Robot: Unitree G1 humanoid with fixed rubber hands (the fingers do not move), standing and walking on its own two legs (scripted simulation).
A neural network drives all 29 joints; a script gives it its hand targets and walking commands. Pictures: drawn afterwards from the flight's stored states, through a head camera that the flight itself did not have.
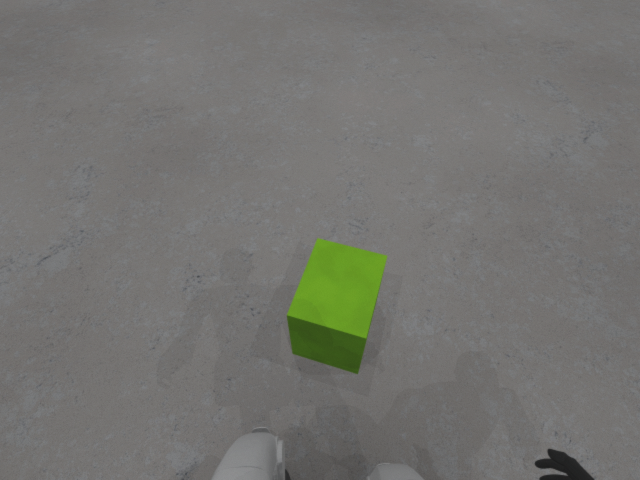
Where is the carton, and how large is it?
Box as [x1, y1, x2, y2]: [287, 238, 386, 373]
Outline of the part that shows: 317,238 287,313 292,352 301,356 357,373 379,288 386,255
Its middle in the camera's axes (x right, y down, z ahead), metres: +0.06 +0.21 +1.18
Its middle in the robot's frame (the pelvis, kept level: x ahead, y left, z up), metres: +0.63 -0.05 -0.60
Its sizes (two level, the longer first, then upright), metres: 0.263 0.212 0.274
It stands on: the floor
